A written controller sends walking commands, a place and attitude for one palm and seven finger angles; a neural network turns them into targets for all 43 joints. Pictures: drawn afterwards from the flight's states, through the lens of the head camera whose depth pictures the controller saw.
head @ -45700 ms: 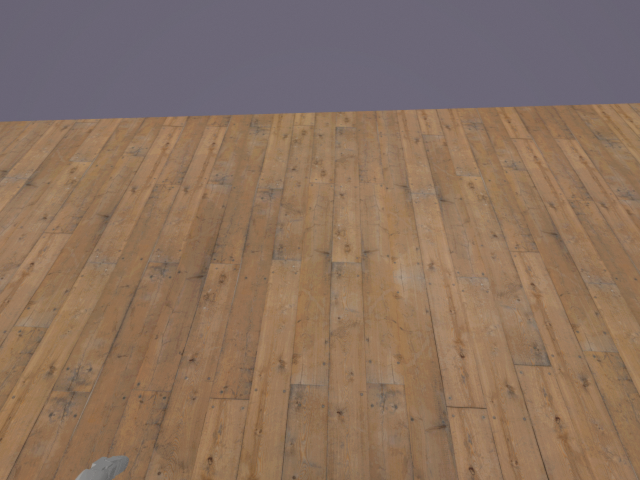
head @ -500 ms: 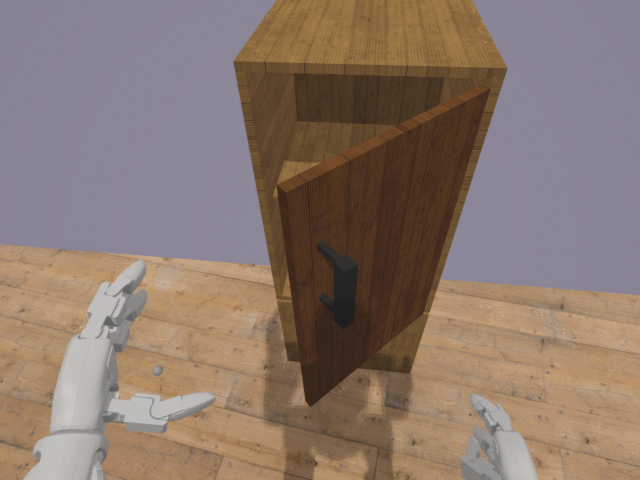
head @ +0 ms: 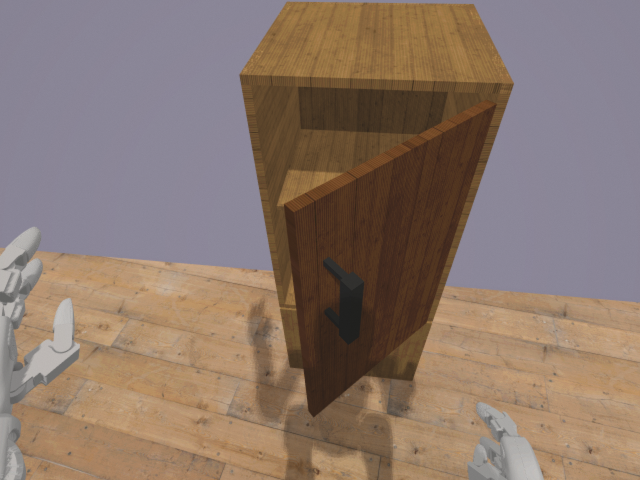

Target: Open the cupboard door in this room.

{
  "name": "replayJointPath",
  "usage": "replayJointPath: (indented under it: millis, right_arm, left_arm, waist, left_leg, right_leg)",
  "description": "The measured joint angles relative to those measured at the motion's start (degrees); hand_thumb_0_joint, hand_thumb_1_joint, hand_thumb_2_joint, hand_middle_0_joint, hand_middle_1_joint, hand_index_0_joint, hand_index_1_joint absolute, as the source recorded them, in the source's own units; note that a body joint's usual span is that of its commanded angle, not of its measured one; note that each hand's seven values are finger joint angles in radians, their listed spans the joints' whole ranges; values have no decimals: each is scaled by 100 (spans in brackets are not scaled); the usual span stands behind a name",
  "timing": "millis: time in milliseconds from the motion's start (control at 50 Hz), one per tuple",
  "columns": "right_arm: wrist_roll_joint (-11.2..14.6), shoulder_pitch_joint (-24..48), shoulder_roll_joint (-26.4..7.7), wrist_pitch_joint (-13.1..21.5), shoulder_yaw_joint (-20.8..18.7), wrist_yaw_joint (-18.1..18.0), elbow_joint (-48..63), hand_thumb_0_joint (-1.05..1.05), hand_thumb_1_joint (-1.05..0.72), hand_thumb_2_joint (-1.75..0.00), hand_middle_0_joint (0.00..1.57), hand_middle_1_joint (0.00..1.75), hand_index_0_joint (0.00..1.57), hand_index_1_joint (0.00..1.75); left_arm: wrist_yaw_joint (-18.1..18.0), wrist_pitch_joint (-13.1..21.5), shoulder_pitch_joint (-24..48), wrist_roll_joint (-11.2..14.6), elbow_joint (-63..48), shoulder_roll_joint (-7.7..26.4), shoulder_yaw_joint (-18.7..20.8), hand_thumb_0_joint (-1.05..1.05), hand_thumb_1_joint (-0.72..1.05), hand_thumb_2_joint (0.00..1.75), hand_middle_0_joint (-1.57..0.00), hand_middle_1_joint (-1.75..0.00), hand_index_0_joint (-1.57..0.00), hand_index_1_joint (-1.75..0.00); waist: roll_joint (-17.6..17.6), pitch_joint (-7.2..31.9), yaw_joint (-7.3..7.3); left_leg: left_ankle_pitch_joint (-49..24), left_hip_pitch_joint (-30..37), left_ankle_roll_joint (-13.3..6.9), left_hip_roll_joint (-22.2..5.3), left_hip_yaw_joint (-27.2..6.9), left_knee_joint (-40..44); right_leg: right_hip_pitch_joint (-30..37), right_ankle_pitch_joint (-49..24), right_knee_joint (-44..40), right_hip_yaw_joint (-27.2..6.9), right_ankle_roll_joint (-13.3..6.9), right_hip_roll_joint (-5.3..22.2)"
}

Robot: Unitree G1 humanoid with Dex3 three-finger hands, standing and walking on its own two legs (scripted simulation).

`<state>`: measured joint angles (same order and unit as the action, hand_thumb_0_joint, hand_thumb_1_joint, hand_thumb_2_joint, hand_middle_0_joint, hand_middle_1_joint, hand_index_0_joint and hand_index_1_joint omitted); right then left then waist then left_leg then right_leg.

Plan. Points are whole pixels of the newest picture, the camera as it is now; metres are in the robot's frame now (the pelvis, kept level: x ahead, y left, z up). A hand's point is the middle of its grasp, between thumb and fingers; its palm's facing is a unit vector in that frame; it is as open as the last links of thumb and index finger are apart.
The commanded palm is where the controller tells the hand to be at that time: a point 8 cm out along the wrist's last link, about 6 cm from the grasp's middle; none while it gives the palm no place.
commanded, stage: draw the hand back to the body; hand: left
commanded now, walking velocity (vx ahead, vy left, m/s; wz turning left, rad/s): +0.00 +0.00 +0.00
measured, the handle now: (340, 301) +0.34 +0.02 +0.04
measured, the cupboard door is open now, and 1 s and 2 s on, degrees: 46 46 46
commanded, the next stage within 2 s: step back with the hand held close in 0.30 s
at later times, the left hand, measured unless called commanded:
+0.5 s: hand (88, 343) +0.19 +0.25 +0.15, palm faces +0.44 -0.78 -0.44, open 7.4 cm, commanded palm +0.14 +0.28 +0.17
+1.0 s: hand (20, 411) +0.13 +0.27 +0.15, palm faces +0.38 -0.77 -0.52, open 7.4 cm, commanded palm +0.07 +0.31 +0.17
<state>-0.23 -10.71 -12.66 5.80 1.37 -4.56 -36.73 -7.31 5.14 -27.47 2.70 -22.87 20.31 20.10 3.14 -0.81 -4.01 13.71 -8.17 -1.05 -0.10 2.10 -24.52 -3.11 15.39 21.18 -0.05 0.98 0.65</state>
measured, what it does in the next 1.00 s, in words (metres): shifts its weight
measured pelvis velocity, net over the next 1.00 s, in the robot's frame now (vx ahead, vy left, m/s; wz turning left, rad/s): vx -0.08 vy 0.01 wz -0.02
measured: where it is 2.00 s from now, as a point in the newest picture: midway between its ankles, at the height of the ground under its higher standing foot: outside the picture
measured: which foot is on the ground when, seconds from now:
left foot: down 0.00-1.00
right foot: down 0.00-1.00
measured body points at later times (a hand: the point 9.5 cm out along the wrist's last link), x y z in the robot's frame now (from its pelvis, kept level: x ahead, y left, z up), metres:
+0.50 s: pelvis +0.00 -0.02 +0.00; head -0.01 -0.04 +0.45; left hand +0.16 +0.29 +0.18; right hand +0.19 -0.24 -0.09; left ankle +0.00 +0.10 -0.74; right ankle -0.04 -0.13 -0.74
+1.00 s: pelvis -0.08 +0.01 -0.01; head -0.06 +0.02 +0.44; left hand +0.10 +0.31 +0.18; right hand +0.10 -0.23 -0.08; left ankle +0.00 +0.10 -0.74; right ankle -0.04 -0.13 -0.74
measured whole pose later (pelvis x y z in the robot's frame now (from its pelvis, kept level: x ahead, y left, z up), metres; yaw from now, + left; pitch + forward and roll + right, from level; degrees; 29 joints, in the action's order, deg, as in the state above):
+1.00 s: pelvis -0.08 +0.01 -0.01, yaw -1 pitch -1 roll -2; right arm 0.9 -10.9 -12.9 1.5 -0.1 -4.9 -31.1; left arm -8.3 10.4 -32.6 1.4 -29.0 24.9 24.2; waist 0.7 -2.9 -0.4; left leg 9.2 -20.2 -2.4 -1.0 2.9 -29.8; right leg -15.6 10.7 26.9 -0.8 2.0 -0.1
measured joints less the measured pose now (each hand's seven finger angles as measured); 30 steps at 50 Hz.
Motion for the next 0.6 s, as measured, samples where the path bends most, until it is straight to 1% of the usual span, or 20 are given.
replayJointPath:
  millis: [80,160,300,460,540,600]
  right_arm:
    - [0,15,-36,-21,-28,14,-8,1,-90,-90,20,30,21,30]
    - [-9,16,-31,-14,-36,0,-26,1,-90,-90,20,30,21,30]
    - [-12,9,4,-2,-52,-14,-54,1,-90,-90,20,30,21,30]
    - [6,11,-23,-14,-63,-20,-52,1,-90,-90,20,30,21,30]
    - [20,104,-63,-194,-54,1,86,1,-90,-90,20,30,21,30]
    - [48,161,-104,-335,-108,-2,218,1,-90,-90,20,30,21,30]
  left_arm:
    - [5,-19,54,6,85,-111,-52,1,81,86,-20,-30,-20,-30]
    - [35,-38,19,-3,90,-152,-162,1,85,88,-21,-30,-20,-30]
    - [60,-25,-58,9,62,-87,-150,2,88,89,-21,-30,-21,-30]
    - [82,-2,8,22,87,-105,-109,2,89,90,-21,-30,-21,-30]
    - [114,252,-94,-6,29,9,127,2,89,90,-21,-30,-21,-30]
    - [116,305,-205,-20,7,84,154,2,89,90,-21,-30,-21,-30]
  waist:
    - [18,-17,-5]
    - [4,-23,2]
    - [2,-12,16]
    - [63,-10,17]
    - [105,55,138]
    - [104,51,211]
  left_leg:
    - [-28,25,14,-9,-13,49]
    - [-40,47,39,-36,-22,74]
    - [-29,90,91,-102,-28,76]
    - [-42,66,122,-153,-49,64]
    - [-27,-217,122,-219,-42,-61]
    - [-78,-359,104,-214,18,-54]
  right_leg:
    - [22,-17,-35,13,-16,-11]
    - [40,-24,-55,20,-44,-39]
    - [87,-28,-79,21,-95,-105]
    - [87,-56,-110,38,-129,-157]
    - [-140,-146,-140,23,-129,-220]
    - [-327,-192,-96,-36,-102,-208]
